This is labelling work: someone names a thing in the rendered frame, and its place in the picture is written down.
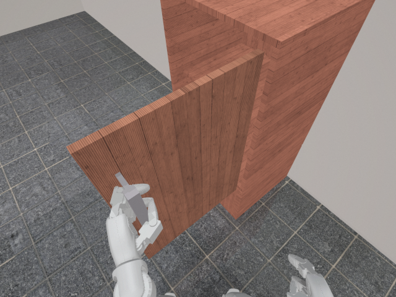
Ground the robot right hand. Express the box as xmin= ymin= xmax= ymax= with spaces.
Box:
xmin=286 ymin=254 xmax=334 ymax=297

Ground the cupboard door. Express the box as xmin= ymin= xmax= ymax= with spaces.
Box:
xmin=66 ymin=48 xmax=265 ymax=259

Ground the robot right shin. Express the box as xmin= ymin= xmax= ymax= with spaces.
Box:
xmin=227 ymin=288 xmax=239 ymax=293

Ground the left robot forearm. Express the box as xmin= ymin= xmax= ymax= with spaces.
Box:
xmin=112 ymin=259 xmax=157 ymax=297

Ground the robot left hand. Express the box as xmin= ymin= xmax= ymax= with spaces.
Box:
xmin=106 ymin=184 xmax=163 ymax=268

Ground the handle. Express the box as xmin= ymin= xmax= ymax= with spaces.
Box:
xmin=115 ymin=172 xmax=149 ymax=225

